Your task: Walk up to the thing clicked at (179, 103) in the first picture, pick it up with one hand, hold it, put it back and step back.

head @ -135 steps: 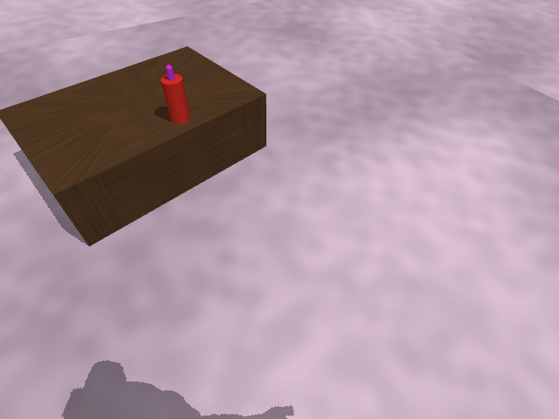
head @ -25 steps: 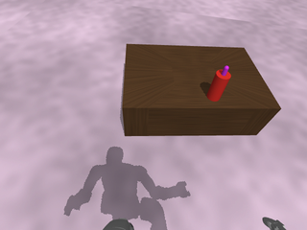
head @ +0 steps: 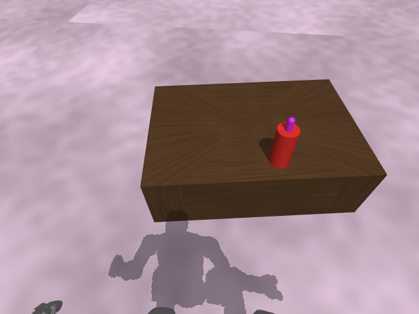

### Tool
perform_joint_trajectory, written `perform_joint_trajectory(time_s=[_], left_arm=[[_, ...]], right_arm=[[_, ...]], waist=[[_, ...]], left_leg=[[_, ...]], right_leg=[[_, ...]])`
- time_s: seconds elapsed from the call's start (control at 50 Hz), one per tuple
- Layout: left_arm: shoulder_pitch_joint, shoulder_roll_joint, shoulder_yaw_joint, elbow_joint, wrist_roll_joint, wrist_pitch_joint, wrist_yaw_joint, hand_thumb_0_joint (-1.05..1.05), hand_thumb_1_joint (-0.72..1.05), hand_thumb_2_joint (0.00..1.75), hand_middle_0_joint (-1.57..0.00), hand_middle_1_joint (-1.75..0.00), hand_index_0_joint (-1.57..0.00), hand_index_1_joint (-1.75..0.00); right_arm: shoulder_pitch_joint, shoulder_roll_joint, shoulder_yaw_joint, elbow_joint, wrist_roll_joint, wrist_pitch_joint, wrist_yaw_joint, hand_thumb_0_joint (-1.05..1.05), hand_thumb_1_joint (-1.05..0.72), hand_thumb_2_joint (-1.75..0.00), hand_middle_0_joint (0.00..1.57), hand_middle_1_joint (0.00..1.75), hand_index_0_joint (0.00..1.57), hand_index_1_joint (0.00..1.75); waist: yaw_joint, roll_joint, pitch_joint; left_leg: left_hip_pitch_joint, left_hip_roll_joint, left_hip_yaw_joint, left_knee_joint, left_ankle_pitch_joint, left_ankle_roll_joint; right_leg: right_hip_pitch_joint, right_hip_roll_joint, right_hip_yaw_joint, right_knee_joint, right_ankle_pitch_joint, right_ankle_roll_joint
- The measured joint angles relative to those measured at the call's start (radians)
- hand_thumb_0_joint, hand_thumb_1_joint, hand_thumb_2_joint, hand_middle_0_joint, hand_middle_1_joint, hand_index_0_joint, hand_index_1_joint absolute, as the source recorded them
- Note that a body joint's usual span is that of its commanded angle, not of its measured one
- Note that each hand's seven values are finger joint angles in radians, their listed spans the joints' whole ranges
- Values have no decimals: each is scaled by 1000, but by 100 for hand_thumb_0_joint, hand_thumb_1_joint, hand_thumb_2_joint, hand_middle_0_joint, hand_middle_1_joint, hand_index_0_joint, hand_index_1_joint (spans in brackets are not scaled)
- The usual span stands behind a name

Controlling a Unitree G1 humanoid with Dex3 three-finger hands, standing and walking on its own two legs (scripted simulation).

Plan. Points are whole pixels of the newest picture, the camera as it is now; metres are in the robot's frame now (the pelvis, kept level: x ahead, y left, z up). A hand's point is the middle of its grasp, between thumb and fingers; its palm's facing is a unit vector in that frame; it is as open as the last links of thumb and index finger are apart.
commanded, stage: walk up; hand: right
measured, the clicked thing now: (285, 141) +0.79 -0.27 -0.29
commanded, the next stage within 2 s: none
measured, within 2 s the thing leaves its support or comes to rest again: neither
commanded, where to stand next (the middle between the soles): +0.36 -0.09 m, yaw +4 degrees
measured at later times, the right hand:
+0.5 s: hand (370, 262) +0.26 -0.33 -0.10, palm faces -0.05 +0.89 -0.46, open 7.4 cm
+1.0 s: hand (370, 225) +0.36 -0.39 -0.15, palm faces -0.14 +0.93 -0.34, open 7.4 cm
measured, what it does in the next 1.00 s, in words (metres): walks ahead: left foot, then right foot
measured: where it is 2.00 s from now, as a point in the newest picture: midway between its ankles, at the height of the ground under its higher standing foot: (244, 298)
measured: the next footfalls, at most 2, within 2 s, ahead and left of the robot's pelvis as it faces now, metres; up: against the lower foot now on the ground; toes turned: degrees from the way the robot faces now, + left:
left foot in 0.32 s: +0.25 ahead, +0.07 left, +0.00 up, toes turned +8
right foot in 0.68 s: +0.35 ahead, -0.26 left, +0.00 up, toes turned +2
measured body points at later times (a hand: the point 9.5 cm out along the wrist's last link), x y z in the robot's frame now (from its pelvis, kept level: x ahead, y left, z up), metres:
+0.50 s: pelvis +0.16 -0.06 +0.01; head +0.17 -0.03 +0.46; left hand +0.19 +0.26 -0.13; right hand +0.26 -0.38 -0.07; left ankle +0.21 +0.06 -0.72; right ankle +0.18 -0.19 -0.66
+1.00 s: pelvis +0.26 -0.13 +0.01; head +0.30 -0.15 +0.45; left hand +0.29 +0.20 -0.09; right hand +0.37 -0.44 -0.13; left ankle +0.31 +0.01 -0.70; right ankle +0.31 -0.26 -0.72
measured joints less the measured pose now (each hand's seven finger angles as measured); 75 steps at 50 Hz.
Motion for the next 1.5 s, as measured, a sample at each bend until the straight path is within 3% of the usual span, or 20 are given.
perform_joint_trajectory(time_s=[0.06,0.14,0.28,0.34,0.38,0.42,0.46,0.6,0.68,0.72,0.76,0.82,0.94,1.04,1.1,1.16,1.22,1.5], left_arm=[[20,-20,-14,-2,-3,0,10,0,91,90,-20,-30,-20,-30],[59,-22,-22,-5,-1,3,13,0,91,90,-20,-30,-20,-30],[120,-5,-27,-18,0,21,15,0,90,90,-20,-30,-20,-30],[143,-1,-34,-16,-6,34,18,1,90,90,-20,-30,-20,-30],[131,-11,-35,0,-8,51,23,1,91,90,-20,-30,-20,-30],[116,-13,-43,11,-8,64,25,1,91,90,-20,-30,-20,-30],[100,-8,-41,12,-8,64,24,1,91,90,-20,-30,-20,-30],[65,7,-21,13,-6,49,-6,1,91,90,-20,-30,-20,-30],[60,18,-15,37,-7,27,7,0,91,90,-20,-30,-20,-30],[51,14,-10,45,-1,8,26,0,91,90,-20,-30,-20,-30],[44,3,-18,41,-1,-4,39,0,91,90,-20,-30,-20,-30],[39,-22,-41,37,-8,-11,51,0,91,90,-20,-30,-20,-30],[43,-27,-63,41,-6,-15,74,0,90,90,-20,-30,-20,-30],[18,-14,-71,52,-14,2,89,0,90,90,-21,-30,-20,-30],[-17,-8,-75,67,-24,19,98,0,90,90,-20,-30,-20,-30],[-43,-14,-80,94,-27,27,103,0,91,90,-20,-30,-20,-30],[-54,-23,-83,126,-24,16,101,0,91,90,-20,-30,-20,-30],[-117,-32,-103,235,-25,10,93,0,91,90,-20,-30,-20,-30]], right_arm=[[-20,1,4,10,2,-11,8,1,-91,-90,20,30,20,30],[-34,21,9,0,-8,-19,28,1,-91,-90,20,30,20,30],[-55,62,18,-12,-11,-17,38,0,-91,-90,20,30,20,30],[-57,65,15,-36,-13,-39,29,0,-90,-90,21,30,20,30],[-65,66,11,-61,-15,-49,17,0,-90,-90,21,30,20,30],[-67,70,13,-77,-4,-51,11,0,-90,-90,21,30,20,30],[-60,74,17,-82,0,-51,6,0,-90,-90,21,30,20,30],[-24,40,15,-69,-19,-48,27,0,-90,-90,21,30,20,30],[-9,13,7,-58,-19,-19,33,0,-90,-90,21,30,20,30],[-10,4,2,-43,-17,4,26,0,-90,-90,21,30,20,30],[-27,9,2,-15,-15,29,15,0,-90,-90,20,30,20,30],[-50,9,7,5,-5,35,14,1,-91,-90,20,30,20,30],[-95,36,11,7,-13,50,29,0,-91,-90,20,30,20,30],[-135,52,10,10,-13,62,35,0,-91,-90,20,30,20,30],[-158,60,8,18,-19,55,32,0,-91,-90,20,30,20,30],[-184,66,16,26,-14,58,34,0,-91,-90,20,30,20,30],[-207,72,26,44,-7,69,32,0,-91,-90,20,30,20,30],[-287,101,48,153,-1,62,36,0,-91,-90,20,30,20,30]], waist=[[11,15,3],[22,9,4],[46,-35,14],[40,-66,13],[24,-84,25],[9,-94,27],[1,-109,26],[-17,-94,8],[-35,-53,-15],[-34,-9,-11],[-18,3,-6],[0,29,10],[17,36,30],[15,13,38],[11,-21,44],[4,-18,40],[-2,-7,30],[8,-11,6]], left_leg=[[-82,-4,48,8,72,-1],[-123,4,98,-162,123,-19],[-70,-8,143,-421,220,-14],[7,-41,167,-515,292,12],[5,-51,170,-456,246,15],[27,-48,168,-448,217,15],[61,-43,167,-476,214,5],[133,3,153,-515,175,-21],[123,41,125,-443,101,-31],[83,69,85,-322,25,-7],[19,24,46,-159,-24,-5],[-56,-15,49,-52,1,-7],[-86,-13,81,-215,58,-13],[-18,-20,94,-372,138,-4],[0,-45,102,-398,168,-30],[-8,-34,91,-370,146,-29],[-1,-22,74,-365,138,-38],[101,-32,94,-529,199,-29]], right_leg=[[71,17,-20,-85,10,-20],[146,45,-43,-167,8,-42],[239,75,-79,-163,-83,-43],[230,56,-79,-35,-176,-41],[151,61,-11,179,-212,-38],[57,77,52,361,-206,-34],[-20,61,89,419,-164,-27],[-93,-42,110,122,-46,-1],[-22,-27,81,-45,28,2],[-12,6,54,-24,49,28],[-15,8,47,8,13,27],[21,10,35,-31,13,14],[58,11,17,-70,7,10],[35,-7,9,1,-44,22],[11,-33,23,66,-86,24],[17,9,50,73,-165,6],[55,32,44,5,-49,27],[159,26,55,-174,12,56]])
